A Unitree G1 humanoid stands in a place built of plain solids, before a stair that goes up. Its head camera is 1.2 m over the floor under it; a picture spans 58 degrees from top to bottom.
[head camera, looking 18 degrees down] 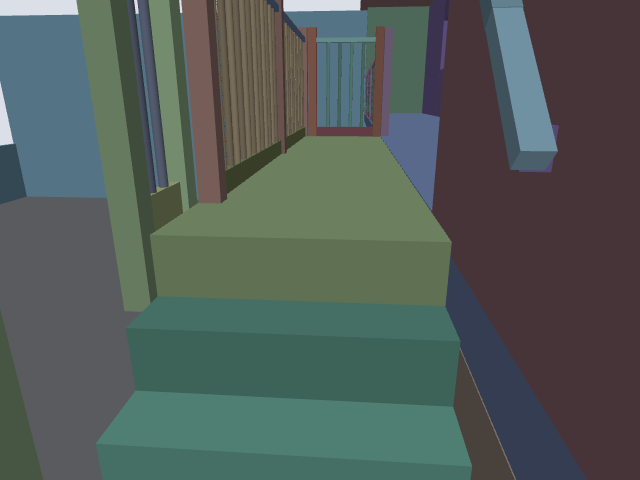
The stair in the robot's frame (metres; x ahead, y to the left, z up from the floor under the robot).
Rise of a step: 0.20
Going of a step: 0.20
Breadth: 0.90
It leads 4 degrees to the right of straight ahead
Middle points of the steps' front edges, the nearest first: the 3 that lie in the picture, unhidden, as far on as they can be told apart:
0.81 0.10 0.41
1.01 0.08 0.61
1.22 0.07 0.81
